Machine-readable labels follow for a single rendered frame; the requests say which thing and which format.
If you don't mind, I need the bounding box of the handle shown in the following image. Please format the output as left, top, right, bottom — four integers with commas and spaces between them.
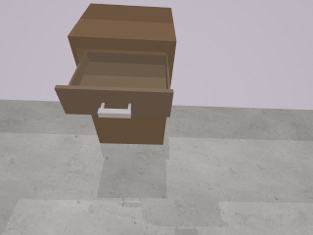
97, 102, 131, 118

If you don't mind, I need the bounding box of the cabinet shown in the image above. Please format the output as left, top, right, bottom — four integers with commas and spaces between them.
67, 3, 177, 145

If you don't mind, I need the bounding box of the drawer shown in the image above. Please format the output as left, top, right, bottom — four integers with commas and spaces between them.
54, 51, 174, 118

